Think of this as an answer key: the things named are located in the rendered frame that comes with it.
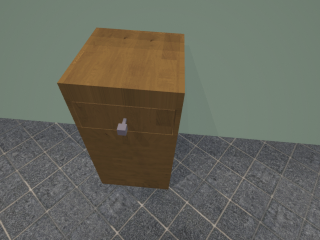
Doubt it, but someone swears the handle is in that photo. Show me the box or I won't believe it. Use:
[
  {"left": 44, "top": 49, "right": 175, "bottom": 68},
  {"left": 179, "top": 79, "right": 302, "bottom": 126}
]
[{"left": 117, "top": 118, "right": 128, "bottom": 136}]

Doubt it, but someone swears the cabinet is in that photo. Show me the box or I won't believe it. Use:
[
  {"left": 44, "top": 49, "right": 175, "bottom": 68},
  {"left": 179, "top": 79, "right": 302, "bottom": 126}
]
[{"left": 57, "top": 27, "right": 185, "bottom": 190}]

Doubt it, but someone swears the drawer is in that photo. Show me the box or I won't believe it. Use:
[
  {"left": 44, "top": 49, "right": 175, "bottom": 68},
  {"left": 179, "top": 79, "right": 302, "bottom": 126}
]
[{"left": 72, "top": 101, "right": 175, "bottom": 135}]

